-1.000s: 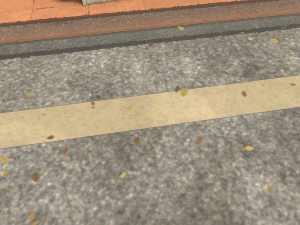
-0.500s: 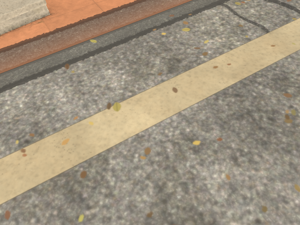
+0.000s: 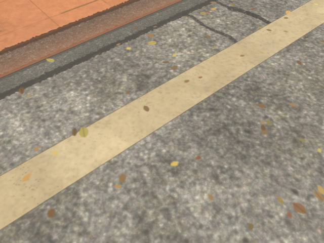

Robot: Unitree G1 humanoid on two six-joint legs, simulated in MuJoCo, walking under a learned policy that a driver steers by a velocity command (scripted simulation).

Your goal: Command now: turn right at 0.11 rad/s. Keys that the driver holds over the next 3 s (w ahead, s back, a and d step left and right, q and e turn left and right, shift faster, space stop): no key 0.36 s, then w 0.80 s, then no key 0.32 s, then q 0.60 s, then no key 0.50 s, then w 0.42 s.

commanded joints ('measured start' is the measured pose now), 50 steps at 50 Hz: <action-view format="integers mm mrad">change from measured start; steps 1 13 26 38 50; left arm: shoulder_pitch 1 23 -6 277 336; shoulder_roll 130 105 76 79 151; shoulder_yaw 34 38 35 24 40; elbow -43 53 99 200 229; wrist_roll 0 -9 -42 -20 -34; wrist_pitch -9 0 -70 -109 -87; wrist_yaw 2 8 0 -29 2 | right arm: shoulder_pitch -69 -26 97 -68 -281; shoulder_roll -106 -101 -183 -88 -82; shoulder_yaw -15 4 -25 -10 7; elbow -54 15 83 -12 -130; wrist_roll -4 5 33 39 41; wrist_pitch -18 -24 -48 -100 -90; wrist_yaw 8 -8 -17 31 62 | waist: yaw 24 -5 -28 44 31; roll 150 10 182 -64 -88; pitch -84 -31 133 57 103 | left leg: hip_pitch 34 44 25 -591 -313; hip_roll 129 49 307 99 8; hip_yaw -134 -53 -474 -33 41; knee -111 -71 -324 560 33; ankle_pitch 179 123 -543 12 259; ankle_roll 101 53 272 82 94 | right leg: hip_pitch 57 71 -203 395 341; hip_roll -56 -75 -60 -303 -307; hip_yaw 38 64 -52 235 6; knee -36 -75 212 -352 -357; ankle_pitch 86 195 -175 196 492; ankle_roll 1 -6 -36 -161 -121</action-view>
